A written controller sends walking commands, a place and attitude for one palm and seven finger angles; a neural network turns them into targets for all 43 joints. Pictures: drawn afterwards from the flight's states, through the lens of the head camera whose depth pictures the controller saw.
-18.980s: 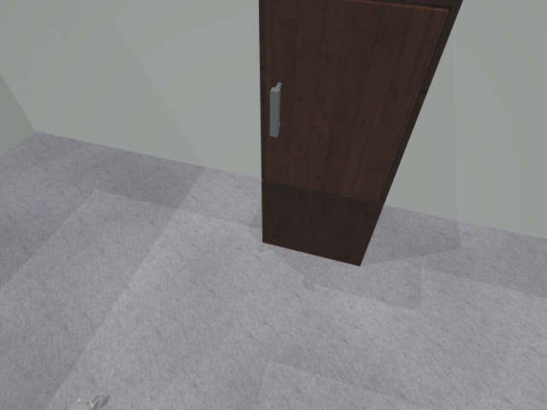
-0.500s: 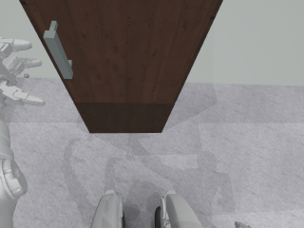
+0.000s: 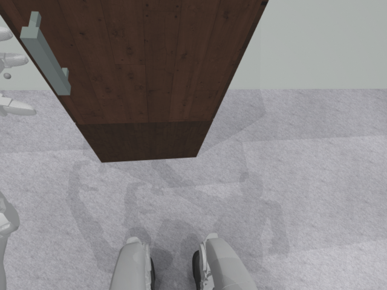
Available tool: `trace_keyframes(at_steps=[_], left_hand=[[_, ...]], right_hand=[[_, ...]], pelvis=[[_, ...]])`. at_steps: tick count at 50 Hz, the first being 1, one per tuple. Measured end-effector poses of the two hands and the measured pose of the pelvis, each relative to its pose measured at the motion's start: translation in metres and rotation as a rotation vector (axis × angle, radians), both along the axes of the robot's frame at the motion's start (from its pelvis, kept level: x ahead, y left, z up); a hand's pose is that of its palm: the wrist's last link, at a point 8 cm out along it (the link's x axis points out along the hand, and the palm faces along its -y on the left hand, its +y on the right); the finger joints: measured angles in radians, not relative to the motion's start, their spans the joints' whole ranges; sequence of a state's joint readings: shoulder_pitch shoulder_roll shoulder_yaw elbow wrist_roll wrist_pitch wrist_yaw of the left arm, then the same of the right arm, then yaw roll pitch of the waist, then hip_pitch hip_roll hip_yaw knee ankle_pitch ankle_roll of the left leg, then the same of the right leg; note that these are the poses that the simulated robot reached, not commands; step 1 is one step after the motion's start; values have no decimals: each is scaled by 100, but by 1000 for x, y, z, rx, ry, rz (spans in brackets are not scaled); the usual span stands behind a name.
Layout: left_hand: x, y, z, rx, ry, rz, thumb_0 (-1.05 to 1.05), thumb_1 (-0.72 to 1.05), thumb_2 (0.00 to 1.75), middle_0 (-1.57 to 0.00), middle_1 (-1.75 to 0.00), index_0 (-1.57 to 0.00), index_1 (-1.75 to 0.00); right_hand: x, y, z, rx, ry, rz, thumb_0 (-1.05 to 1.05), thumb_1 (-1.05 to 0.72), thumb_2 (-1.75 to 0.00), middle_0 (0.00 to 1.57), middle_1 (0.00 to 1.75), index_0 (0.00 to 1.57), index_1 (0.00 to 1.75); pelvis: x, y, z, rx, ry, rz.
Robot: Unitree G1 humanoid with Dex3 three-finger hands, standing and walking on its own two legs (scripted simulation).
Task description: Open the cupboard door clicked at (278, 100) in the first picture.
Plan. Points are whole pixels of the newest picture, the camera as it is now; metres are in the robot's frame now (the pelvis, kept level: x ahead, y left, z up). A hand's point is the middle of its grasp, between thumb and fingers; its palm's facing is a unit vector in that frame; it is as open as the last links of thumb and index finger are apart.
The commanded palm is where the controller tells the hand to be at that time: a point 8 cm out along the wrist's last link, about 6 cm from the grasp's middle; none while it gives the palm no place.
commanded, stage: move the hooked fingers beside the handle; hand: left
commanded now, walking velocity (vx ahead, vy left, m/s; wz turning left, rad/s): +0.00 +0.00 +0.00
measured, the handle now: (51, 57) +0.54 +0.23 +0.07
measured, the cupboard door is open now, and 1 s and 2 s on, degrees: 0 0 0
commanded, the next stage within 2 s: slide the fingers in behind the handle in 0.56 s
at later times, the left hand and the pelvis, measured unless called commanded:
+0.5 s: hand (4, 76) +0.49 +0.29 +0.07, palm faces +0.05 -1.00 -0.02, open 14.0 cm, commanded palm +0.48 +0.32 +0.07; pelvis +0.00 +0.00 +0.00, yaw +1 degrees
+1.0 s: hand (18, 76) +0.50 +0.28 +0.07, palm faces +0.03 -1.00 +0.00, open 14.0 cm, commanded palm +0.48 +0.30 +0.07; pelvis +0.00 +0.00 +0.00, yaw +1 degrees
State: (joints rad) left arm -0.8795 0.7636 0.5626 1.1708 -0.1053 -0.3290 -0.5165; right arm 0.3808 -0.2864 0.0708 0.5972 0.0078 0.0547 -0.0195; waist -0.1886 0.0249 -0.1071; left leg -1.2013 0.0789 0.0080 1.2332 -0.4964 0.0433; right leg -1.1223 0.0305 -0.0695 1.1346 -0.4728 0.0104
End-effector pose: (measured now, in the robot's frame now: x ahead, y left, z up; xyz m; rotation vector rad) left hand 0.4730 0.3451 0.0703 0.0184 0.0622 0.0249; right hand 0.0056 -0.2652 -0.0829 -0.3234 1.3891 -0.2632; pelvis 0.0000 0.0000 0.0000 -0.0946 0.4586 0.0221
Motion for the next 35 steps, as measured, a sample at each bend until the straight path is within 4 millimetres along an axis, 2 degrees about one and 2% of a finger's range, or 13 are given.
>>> trace_keyframes(at_steps=[10,15,19,24,35], left_hand=[[-9,2,14,3,-53,6,-2,-50,30,-30,-120,-30,-120],[-11,-2,5,-10,18,-5,-2,-50,30,-30,-120,-30,-120],[-12,-3,1,2,-11,10,-2,-50,30,-30,-120,-30,-120],[-8,-1,5,2,-58,23,-2,-50,30,-30,-120,-30,-120],[-3,2,-1,-2,-23,13,-2,-50,30,-30,-120,-30,-120]], right_hand=[[20,2,5,8,-30,20,1,-90,-90,21,30,21,30],[32,0,7,0,-66,41,1,-90,-90,21,30,21,30],[37,-3,6,-10,-81,53,1,-90,-90,21,30,21,30],[36,-5,3,-16,-73,53,1,-90,-90,21,30,20,30],[19,-4,-3,-8,-26,31,1,-90,-90,21,30,20,30]], pelvis=[[6,1,7,-2,-23,13],[6,1,9,0,-29,19],[5,0,6,1,-26,16],[3,-1,2,-1,-22,17],[1,-2,-2,-4,-3,11]])
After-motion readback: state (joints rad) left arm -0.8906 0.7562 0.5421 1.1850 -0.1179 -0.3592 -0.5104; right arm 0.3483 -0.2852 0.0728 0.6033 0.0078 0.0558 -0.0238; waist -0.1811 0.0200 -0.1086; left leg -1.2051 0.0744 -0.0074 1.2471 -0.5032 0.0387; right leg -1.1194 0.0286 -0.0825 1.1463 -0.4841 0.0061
